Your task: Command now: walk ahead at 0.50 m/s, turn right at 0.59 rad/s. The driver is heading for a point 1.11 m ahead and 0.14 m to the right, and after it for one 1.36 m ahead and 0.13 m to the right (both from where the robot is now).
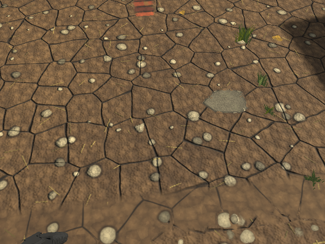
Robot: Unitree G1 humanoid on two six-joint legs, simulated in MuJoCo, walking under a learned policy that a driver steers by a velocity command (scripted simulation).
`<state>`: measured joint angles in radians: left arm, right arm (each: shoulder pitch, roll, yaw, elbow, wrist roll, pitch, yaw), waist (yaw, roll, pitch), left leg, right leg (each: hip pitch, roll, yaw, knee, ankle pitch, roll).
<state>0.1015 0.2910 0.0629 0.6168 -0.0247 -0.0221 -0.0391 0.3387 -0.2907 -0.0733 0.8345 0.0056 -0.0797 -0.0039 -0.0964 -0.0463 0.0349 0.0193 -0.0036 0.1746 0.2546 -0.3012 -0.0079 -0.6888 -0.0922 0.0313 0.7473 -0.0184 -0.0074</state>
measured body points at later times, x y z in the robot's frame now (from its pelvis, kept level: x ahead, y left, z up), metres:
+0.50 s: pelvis +0.28 -0.06 +0.00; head +0.31 -0.07 +0.45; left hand +0.41 +0.21 -0.10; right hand +0.44 -0.34 -0.08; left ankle +0.50 +0.06 -0.69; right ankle +0.19 -0.13 -0.74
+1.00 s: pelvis +0.56 -0.09 +0.01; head +0.59 -0.10 +0.46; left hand +0.83 +0.07 -0.08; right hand +0.48 -0.36 -0.12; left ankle +0.51 +0.03 -0.74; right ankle +0.68 -0.29 -0.69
